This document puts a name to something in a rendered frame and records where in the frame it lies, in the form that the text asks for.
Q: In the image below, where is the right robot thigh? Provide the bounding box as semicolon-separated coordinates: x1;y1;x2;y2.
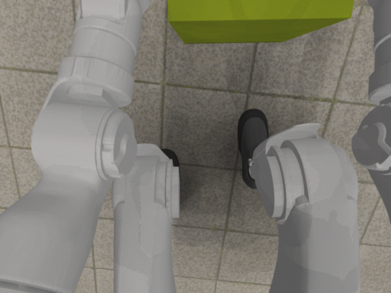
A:
259;138;360;293

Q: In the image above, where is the left robot shin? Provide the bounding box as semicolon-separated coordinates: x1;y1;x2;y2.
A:
112;143;169;211

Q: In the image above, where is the robot right upper arm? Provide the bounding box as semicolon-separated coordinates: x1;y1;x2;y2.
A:
352;101;391;224

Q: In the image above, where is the robot left upper arm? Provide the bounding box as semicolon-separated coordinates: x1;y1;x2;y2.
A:
0;102;137;293

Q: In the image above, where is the right robot forearm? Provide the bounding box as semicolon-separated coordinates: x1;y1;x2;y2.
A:
367;0;391;106

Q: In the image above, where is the carton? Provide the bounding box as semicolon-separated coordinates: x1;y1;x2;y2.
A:
167;0;354;44

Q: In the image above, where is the left robot forearm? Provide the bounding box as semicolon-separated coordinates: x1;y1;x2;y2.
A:
31;0;152;159

